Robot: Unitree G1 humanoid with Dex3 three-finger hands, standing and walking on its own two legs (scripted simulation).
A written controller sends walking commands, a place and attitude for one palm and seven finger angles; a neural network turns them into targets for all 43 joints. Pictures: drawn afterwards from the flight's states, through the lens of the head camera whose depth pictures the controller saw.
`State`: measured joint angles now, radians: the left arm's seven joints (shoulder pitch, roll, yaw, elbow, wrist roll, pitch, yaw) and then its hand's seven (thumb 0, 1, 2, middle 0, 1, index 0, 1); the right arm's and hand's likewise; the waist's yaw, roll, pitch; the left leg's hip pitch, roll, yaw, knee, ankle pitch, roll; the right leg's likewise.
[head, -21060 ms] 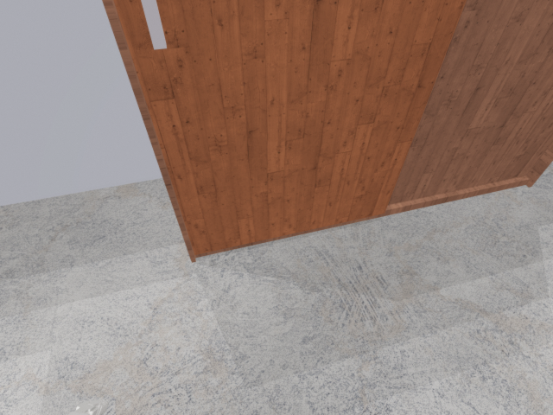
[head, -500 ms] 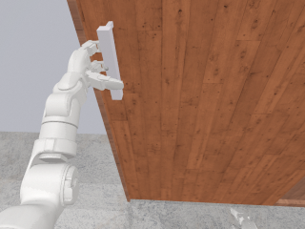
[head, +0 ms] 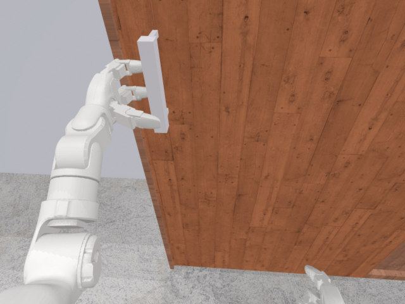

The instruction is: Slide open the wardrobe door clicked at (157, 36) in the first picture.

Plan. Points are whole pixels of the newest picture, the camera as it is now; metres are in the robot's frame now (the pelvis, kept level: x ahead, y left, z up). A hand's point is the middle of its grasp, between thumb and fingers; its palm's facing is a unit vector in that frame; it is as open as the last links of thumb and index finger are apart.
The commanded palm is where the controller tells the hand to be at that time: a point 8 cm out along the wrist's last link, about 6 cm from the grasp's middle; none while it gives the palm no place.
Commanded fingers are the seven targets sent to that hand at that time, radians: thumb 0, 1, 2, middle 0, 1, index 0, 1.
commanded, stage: slide the fingers in behind the handle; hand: left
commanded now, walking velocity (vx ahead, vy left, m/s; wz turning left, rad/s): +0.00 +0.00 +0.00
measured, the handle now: (158, 84) +0.46 +0.13 +0.25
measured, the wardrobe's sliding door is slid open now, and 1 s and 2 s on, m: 0.00 0.00 0.00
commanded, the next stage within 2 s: grip the handle and tug to test in 1.36 s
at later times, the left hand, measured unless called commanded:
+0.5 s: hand (156, 97) +0.39 +0.12 +0.25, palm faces +0.01 -1.00 +0.00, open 14.0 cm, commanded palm +0.37 +0.17 +0.25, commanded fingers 0.00 -0.50 0.30 -0.30 -1.20 -0.30 -1.20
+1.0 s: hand (162, 96) +0.39 +0.11 +0.26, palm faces +0.02 -1.00 -0.02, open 14.4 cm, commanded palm +0.37 +0.15 +0.25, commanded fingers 0.00 -0.50 0.30 -0.30 -1.20 -0.30 -1.20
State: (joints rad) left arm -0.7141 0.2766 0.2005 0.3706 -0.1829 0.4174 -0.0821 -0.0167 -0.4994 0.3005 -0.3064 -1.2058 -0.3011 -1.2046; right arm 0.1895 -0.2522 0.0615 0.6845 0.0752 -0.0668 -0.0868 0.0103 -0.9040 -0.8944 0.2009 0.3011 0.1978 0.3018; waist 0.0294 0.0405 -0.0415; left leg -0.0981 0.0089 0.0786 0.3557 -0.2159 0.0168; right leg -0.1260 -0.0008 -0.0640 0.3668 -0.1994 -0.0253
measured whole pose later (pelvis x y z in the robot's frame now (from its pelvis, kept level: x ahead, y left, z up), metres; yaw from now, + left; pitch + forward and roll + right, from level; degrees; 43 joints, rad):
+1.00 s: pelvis +0.01 +0.00 +0.00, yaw +0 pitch -3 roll +0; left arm -0.69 0.17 0.13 0.22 -0.17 0.53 0.03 -0.02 -0.50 0.30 -0.26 -1.20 -0.22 -1.18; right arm 0.15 -0.23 0.07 0.68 0.05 0.01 -0.06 0.01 -0.90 -0.89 0.20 0.30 0.20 0.30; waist 0.04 0.05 -0.05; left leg -0.07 0.01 0.08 0.34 -0.22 0.01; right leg -0.10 0.00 -0.06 0.36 -0.21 -0.03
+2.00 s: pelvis +0.01 +0.00 +0.00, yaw +0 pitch -3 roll +0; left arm -0.73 0.17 0.12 0.27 -0.17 0.53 0.03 0.00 0.36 0.67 -0.37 -1.32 -0.36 -1.31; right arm 0.15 -0.22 0.07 0.69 0.05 0.02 -0.07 0.01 -0.90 -0.89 0.20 0.30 0.20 0.30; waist 0.04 0.04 -0.05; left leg -0.08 0.00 0.07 0.35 -0.22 0.02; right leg -0.11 0.00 -0.07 0.35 -0.20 -0.02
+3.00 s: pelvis +0.03 +0.00 +0.00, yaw -1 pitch -2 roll +0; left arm -0.57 0.18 0.16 0.03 -0.18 0.57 0.01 -0.02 0.69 0.73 -0.32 -1.39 -0.27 -1.37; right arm 0.14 -0.24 0.06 0.63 0.05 0.06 -0.04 0.01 -0.90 -0.89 0.20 0.30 0.20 0.30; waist 0.02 0.06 -0.06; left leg -0.05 0.02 0.10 0.33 -0.24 0.01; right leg -0.09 0.01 -0.04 0.35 -0.22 -0.02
